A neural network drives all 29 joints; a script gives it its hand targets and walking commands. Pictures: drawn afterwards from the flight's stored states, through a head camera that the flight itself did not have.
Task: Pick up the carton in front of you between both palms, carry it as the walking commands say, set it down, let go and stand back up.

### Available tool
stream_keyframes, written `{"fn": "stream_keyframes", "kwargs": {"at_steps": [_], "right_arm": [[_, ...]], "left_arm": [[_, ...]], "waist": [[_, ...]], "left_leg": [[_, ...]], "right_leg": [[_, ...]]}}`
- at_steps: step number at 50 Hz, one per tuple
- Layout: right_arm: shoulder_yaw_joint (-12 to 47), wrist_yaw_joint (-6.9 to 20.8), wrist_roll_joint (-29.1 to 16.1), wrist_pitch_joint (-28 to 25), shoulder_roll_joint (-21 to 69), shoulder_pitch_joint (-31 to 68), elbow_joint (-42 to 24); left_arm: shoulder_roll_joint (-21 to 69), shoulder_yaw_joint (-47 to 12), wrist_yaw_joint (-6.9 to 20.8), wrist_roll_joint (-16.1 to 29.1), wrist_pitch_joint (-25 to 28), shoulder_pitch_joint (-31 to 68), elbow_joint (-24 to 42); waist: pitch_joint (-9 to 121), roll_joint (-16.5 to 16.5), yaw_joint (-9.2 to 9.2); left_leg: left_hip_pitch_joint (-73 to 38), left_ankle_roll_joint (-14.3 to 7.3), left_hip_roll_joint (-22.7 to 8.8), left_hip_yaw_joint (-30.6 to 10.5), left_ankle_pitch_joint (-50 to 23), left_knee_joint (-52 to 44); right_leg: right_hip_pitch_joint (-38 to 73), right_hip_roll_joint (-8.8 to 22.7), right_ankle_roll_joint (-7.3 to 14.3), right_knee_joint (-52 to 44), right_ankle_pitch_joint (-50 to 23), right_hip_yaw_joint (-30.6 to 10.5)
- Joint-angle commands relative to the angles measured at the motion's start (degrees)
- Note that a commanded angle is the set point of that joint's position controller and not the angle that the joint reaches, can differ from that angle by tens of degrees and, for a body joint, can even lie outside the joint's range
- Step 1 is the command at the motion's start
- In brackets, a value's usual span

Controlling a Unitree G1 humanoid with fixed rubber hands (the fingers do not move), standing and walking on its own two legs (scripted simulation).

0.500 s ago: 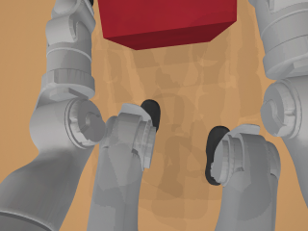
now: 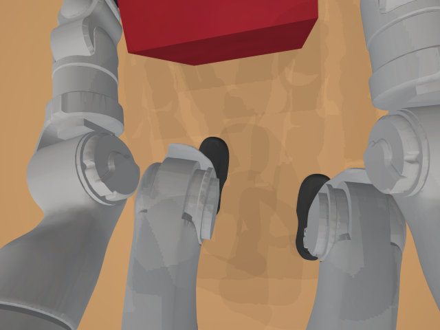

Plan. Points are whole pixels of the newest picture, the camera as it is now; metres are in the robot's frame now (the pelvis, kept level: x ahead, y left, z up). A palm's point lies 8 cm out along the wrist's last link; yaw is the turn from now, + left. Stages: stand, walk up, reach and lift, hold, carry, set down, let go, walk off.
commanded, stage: set down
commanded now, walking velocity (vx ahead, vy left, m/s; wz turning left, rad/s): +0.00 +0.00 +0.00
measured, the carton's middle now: out of the picture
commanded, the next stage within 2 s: let go in 1.32 s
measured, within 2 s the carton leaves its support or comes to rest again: neither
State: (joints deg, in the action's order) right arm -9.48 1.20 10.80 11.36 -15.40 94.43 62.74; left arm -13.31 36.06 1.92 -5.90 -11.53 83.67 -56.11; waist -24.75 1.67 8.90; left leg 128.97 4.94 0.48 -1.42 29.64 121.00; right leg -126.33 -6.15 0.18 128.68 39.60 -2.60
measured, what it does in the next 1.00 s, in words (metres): rises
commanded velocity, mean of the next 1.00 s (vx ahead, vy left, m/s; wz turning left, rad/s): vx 0.00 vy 0.00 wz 0.00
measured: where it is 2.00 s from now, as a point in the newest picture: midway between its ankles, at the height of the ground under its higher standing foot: (259, 211)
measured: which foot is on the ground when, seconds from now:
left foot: down 0.00-1.00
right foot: down 0.00-1.00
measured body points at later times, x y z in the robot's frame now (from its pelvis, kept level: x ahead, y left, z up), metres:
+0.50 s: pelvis +0.00 +0.01 +0.02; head +0.37 +0.01 +0.26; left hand +0.53 +0.27 -0.12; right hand +0.64 -0.09 -0.12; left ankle +0.13 +0.14 -0.34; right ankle +0.08 -0.11 -0.34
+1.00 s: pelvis +0.01 +0.01 +0.14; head +0.36 +0.02 +0.42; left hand +0.53 +0.28 +0.03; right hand +0.64 -0.10 +0.03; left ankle +0.13 +0.14 -0.34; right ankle +0.08 -0.11 -0.34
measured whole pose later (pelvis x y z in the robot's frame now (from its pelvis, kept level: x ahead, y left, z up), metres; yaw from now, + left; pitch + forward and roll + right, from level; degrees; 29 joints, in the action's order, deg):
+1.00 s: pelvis +0.01 +0.01 +0.14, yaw +0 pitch +49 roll +1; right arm -4.0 0.8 0.2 16.7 -26.4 87.7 59.6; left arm -10.0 23.7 -7.7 4.6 -14.8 70.6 -40.9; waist -2.5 -2.3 10.8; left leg 117.4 2.4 1.0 -1.6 23.1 91.4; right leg -114.0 -3.7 -0.8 97.0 32.0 -2.8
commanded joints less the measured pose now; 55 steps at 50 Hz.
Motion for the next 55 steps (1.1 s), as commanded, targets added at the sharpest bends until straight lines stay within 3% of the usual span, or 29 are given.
{"fn": "stream_keyframes", "kwargs": {"at_steps": [1, 3, 5, 11, 14, 18, 22, 27, 36, 47, 55], "right_arm": [[5.7, 2.0, -1.7, -0.8, 9.5, 13.5, -0.4], [5.3, -2.2, -3.4, -2.2, -7.5, 14.1, -1.8], [8.0, -4.8, -8.1, -2.9, -15.1, 19.0, -1.8], [19.6, -3.5, -21.4, -4.2, -14.1, 26.8, -3.6], [21.9, -2.6, -24.4, -3.8, -14.7, 26.0, -2.2], [20.0, -2.6, -22.7, -2.8, -16.7, 23.5, -0.8], [15.8, -3.9, -19.1, -1.4, -18.6, 21.9, -4.1], [9.7, -4.0, -14.8, 0.8, -19.0, 18.4, -4.3], [7.1, -1.8, -12.9, 2.1, -16.7, 15.8, -3.6], [5.0, -0.5, -10.6, 4.2, -16.4, 12.9, -9.8], [3.0, 0.8, -9.5, 4.8, -16.6, 9.6, -11.4]], "left_arm": [[16.7, -5.3, 2.9, 1.6, 2.1, 12.3, -2.0], [0.6, -3.2, -2.4, 2.5, 5.1, 9.1, -1.9], [-7.5, -4.8, -5.8, 6.0, 7.6, 10.6, -2.6], [-13.1, -10.1, -7.6, 12.5, 9.9, 14.8, -1.6], [-13.9, -11.4, -8.1, 13.3, 9.5, 14.2, 0.1], [-12.6, -13.0, -8.8, 14.5, 8.0, 12.4, 3.9], [-10.7, -14.7, -10.0, 15.9, 5.6, 9.6, 10.0], [-7.4, -14.7, -10.8, 14.5, 2.4, 7.4, 12.2], [-5.5, -12.7, -10.6, 11.1, 0.4, 5.1, 15.1], [-4.8, -11.8, -9.7, 10.4, -2.0, -0.7, 21.6], [-3.5, -12.0, -9.1, 10.0, -3.4, -4.1, 24.8]], "waist": [[48.5, -11.4, 0.71], [51.3, -11.1, 1.33], [55.8, -11.8, 3.32], [65.4, -15.5, 10.24], [69.4, -14.9, 11.92], [77.6, -13.5, 10.18], [87.8, -12.2, 7.38], [83.1, -10.6, 5.03], [81.6, -11.2, 6.00], [91.9, -14.4, 6.15], [91.7, -13.7, 5.50]], "left_leg": [[-25.5, -0.2, 1.9, 6.1, -14.9, -3.2], [-28.3, 0.4, 0.9, 6.2, -15.5, -3.5], [-28.7, 0.1, 0.4, 6.4, -18.0, -3.6], [-33.0, -2.4, -0.7, 6.3, -25.6, -4.1], [-38.4, -2.9, -0.9, 6.1, -28.3, -5.0], [-47.3, -2.7, -0.2, 6.1, -31.6, -6.4], [-55.7, -2.5, 1.1, 6.4, -33.6, -8.8], [-50.2, -1.6, 2.0, 7.1, -26.7, -14.3], [-45.0, -1.1, 2.3, 8.1, -23.3, -23.1], [-52.3, -1.3, 3.3, 8.3, -31.1, -33.5], [-59.8, -1.2, 3.3, 7.8, -33.7, -42.4]], "right_leg": [[24.8, 1.6, -0.4, -14.6, -18.4, 0.0], [26.4, 2.5, -1.1, -14.4, -18.7, -0.4], [27.7, 3.6, -1.7, -14.0, -19.9, -0.8], [29.8, 4.6, -2.4, -12.1, -24.1, -1.4], [28.7, 4.3, -2.4, -12.1, -23.1, -0.5], [28.3, 3.4, -1.8, -13.5, -21.7, 2.0], [29.2, 2.1, -1.2, -16.7, -20.7, 4.3], [28.0, 1.6, -0.4, -22.1, -15.9, 4.9], [33.3, 0.9, -0.2, -30.2, -16.6, 4.0], [45.1, -0.1, -1.0, -39.9, -25.8, 4.6], [50.6, -0.3, -0.9, -48.6, -28.3, 4.4]]}}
